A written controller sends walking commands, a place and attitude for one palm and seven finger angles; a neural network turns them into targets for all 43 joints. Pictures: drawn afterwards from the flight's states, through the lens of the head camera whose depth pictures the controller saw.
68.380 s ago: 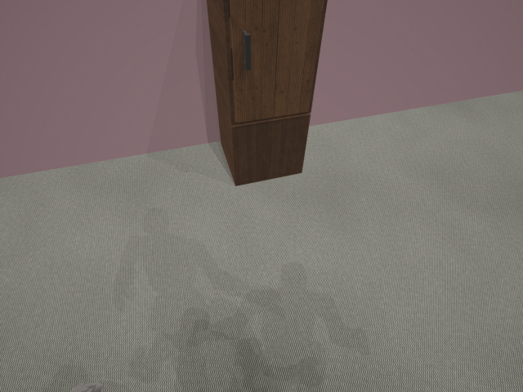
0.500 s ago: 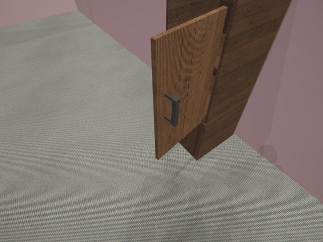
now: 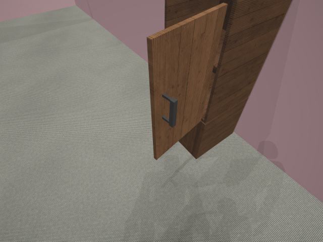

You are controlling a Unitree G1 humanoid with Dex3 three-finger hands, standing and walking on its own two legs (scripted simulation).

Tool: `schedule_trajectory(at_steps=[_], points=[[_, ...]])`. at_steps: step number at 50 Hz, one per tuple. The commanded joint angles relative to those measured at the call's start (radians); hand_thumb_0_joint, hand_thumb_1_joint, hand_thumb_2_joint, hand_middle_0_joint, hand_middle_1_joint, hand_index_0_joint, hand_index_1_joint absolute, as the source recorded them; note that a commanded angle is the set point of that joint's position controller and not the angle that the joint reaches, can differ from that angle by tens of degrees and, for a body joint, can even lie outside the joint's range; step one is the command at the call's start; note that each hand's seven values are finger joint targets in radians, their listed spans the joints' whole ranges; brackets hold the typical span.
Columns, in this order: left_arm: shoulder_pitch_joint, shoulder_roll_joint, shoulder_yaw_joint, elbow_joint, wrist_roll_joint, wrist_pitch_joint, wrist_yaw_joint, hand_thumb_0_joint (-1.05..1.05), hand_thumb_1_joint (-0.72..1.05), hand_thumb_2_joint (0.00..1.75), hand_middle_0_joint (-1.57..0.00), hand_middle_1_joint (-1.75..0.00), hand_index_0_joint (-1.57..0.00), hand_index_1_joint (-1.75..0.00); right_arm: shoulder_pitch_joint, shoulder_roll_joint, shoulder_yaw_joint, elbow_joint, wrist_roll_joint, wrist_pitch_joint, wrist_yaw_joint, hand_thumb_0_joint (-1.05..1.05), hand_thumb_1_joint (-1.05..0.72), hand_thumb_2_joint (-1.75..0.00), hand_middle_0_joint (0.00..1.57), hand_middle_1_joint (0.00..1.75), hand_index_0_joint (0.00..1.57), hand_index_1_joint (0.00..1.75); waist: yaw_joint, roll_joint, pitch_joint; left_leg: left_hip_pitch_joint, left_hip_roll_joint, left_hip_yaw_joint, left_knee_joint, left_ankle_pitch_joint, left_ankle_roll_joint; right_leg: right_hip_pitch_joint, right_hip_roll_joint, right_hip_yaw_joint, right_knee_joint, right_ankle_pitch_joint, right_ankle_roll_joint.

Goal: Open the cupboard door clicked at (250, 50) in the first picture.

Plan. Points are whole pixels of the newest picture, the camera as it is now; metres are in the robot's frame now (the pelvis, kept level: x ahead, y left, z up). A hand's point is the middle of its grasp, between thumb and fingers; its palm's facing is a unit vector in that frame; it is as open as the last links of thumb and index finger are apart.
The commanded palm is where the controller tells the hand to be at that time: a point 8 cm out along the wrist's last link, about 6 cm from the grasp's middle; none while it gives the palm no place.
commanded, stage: look to check the result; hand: left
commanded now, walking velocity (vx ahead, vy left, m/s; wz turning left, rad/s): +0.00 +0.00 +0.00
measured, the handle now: (169, 110) +0.54 +0.01 -0.02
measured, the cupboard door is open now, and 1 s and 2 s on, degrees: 99 99 99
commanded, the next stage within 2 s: stand and wait in 0.34 s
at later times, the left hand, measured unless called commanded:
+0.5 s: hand out of the picture -0.01 +0.15 -0.17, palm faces +0.06 -0.98 -0.19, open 7.4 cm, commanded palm none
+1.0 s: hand out of the picture +0.00 +0.14 -0.18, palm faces +0.07 -0.98 -0.19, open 7.4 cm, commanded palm none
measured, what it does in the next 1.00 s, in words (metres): stands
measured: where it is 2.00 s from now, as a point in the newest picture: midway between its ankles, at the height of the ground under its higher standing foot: outside the picture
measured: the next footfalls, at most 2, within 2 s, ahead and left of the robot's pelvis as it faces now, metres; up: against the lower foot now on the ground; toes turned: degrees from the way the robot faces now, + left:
none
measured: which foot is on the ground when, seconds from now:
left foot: down 0.00-1.00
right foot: down 0.00-1.00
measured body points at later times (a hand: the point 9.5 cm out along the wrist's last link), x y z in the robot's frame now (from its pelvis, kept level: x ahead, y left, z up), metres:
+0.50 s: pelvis +0.01 -0.01 +0.00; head +0.02 -0.02 +0.45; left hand -0.01 +0.20 -0.16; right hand +0.00 -0.23 -0.17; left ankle +0.05 +0.12 -0.74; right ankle -0.05 -0.09 -0.74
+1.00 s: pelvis +0.02 -0.02 +0.00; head +0.03 -0.03 +0.45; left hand -0.01 +0.20 -0.16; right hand +0.01 -0.24 -0.17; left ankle +0.05 +0.12 -0.74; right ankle -0.05 -0.09 -0.74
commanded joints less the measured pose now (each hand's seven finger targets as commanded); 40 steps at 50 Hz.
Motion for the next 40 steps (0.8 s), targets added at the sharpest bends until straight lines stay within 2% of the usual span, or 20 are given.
schedule_trajectory(at_steps=[1,2,7,11,14,17,22,25,26,29,40], points=[[0.082,0.096,0.012,-0.016,0.001,-0.014,0.006,0.00,0.90,0.90,-0.20,-0.30,-0.20,-0.30,0.053,-0.086,-0.016,-0.023,0.005,-0.009,-0.008,0.00,-0.90,-0.90,0.20,0.30,0.20,0.30,-0.004,-0.037,0.035,0.057,0.087,-0.064,-0.046,0.143,0.040,-0.115,-0.117,0.094,-0.117,0.130,-0.012],[0.074,0.095,0.011,-0.016,0.001,-0.013,0.006,0.00,0.90,0.90,-0.20,-0.30,-0.20,-0.30,0.053,-0.085,-0.016,-0.019,0.004,-0.008,-0.007,0.00,-0.90,-0.90,0.20,0.30,0.20,0.30,-0.008,-0.034,0.049,0.051,0.087,-0.064,-0.049,0.139,0.039,-0.119,-0.118,0.093,-0.115,0.128,-0.013],[0.074,0.098,0.012,-0.015,0.000,-0.013,0.006,0.00,0.90,0.90,-0.20,-0.30,-0.20,-0.30,0.049,-0.087,-0.014,-0.016,0.004,-0.011,-0.009,0.00,-0.90,-0.90,0.20,0.30,0.20,0.30,-0.006,-0.003,0.033,0.058,0.089,-0.064,-0.049,0.157,0.038,-0.102,-0.119,0.093,-0.111,0.142,-0.013],[0.079,0.096,0.013,-0.017,0.001,-0.013,0.007,0.00,0.90,0.90,-0.20,-0.30,-0.20,-0.30,0.046,-0.089,-0.014,-0.019,0.005,-0.012,-0.010,0.00,-0.90,-0.90,0.20,0.30,0.20,0.30,-0.001,-0.023,0.041,0.059,0.087,-0.066,-0.047,0.162,0.039,-0.102,-0.116,0.090,-0.116,0.150,-0.011],[0.071,0.095,0.013,-0.017,0.000,-0.012,0.006,0.00,0.90,0.90,-0.20,-0.30,-0.20,-0.30,0.046,-0.086,-0.012,-0.015,0.003,-0.012,-0.010,0.00,-0.90,-0.90,0.20,0.30,0.20,0.30,-0.004,-0.007,0.042,0.055,0.088,-0.066,-0.053,0.153,0.037,-0.099,-0.117,0.094,-0.116,0.138,-0.014],[0.071,0.098,0.015,-0.018,0.000,-0.013,0.006,0.00,0.90,0.90,-0.20,-0.30,-0.20,-0.30,0.048,-0.088,-0.012,-0.016,0.003,-0.013,-0.010,0.00,-0.90,-0.90,0.20,0.30,0.20,0.30,-0.003,-0.025,0.032,0.058,0.088,-0.061,-0.046,0.175,0.037,-0.086,-0.120,0.090,-0.114,0.172,-0.012],[0.069,0.097,0.015,-0.020,0.000,-0.013,0.006,0.00,0.90,0.90,-0.20,-0.30,-0.20,-0.30,0.047,-0.083,-0.012,-0.014,0.003,-0.012,-0.010,0.00,-0.90,-0.90,0.20,0.30,0.20,0.30,-0.003,-0.010,0.044,0.053,0.087,-0.060,-0.047,0.157,0.035,-0.092,-0.120,0.092,-0.121,0.154,-0.014],[0.068,0.096,0.015,-0.023,-0.001,-0.013,0.007,0.00,0.90,0.90,-0.20,-0.30,-0.20,-0.30,0.050,-0.082,-0.012,-0.012,0.003,-0.012,-0.011,0.00,-0.90,-0.90,0.20,0.30,0.20,0.30,-0.003,-0.017,0.044,0.052,0.086,-0.057,-0.045,0.170,0.034,-0.085,-0.120,0.091,-0.118,0.183,-0.012],[0.075,0.097,0.015,-0.023,0.000,-0.015,0.008,0.00,0.90,0.90,-0.20,-0.30,-0.20,-0.30,0.049,-0.085,-0.014,-0.016,0.004,-0.012,-0.012,0.00,-0.90,-0.90,0.20,0.30,0.20,0.30,0.000,-0.037,0.035,0.061,0.087,-0.054,-0.037,0.177,0.035,-0.083,-0.119,0.089,-0.119,0.197,-0.011],[0.070,0.097,0.016,-0.023,-0.001,-0.014,0.007,0.00,0.90,0.90,-0.20,-0.30,-0.20,-0.30,0.052,-0.082,-0.012,-0.011,0.003,-0.012,-0.012,0.00,-0.90,-0.90,0.20,0.30,0.20,0.30,-0.002,-0.016,0.040,0.059,0.088,-0.052,-0.042,0.181,0.034,-0.080,-0.121,0.091,-0.113,0.207,-0.012],[0.080,0.100,0.017,-0.026,-0.001,-0.015,0.009,0.00,0.90,0.90,-0.20,-0.30,-0.20,-0.30,0.057,-0.083,-0.013,-0.012,0.006,-0.014,-0.015,0.00,-0.90,-0.90,0.20,0.30,0.20,0.30,-0.002,-0.033,0.027,0.067,0.088,-0.045,-0.031,0.202,0.035,-0.059,-0.123,0.088,-0.111,0.274,-0.006]])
